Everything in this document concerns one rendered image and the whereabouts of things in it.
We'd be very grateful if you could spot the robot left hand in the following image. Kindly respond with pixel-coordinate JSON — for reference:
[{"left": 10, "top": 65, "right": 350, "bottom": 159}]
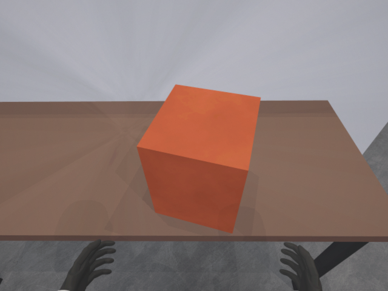
[{"left": 60, "top": 239, "right": 116, "bottom": 291}]

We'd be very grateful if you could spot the carton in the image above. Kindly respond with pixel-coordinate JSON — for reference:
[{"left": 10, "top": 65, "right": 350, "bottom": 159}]
[{"left": 136, "top": 84, "right": 261, "bottom": 233}]

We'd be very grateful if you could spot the table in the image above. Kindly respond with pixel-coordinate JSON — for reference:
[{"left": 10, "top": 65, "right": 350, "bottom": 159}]
[{"left": 0, "top": 100, "right": 388, "bottom": 290}]

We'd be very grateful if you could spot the robot right hand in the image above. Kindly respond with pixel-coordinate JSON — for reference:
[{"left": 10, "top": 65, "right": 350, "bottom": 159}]
[{"left": 279, "top": 242, "right": 323, "bottom": 291}]

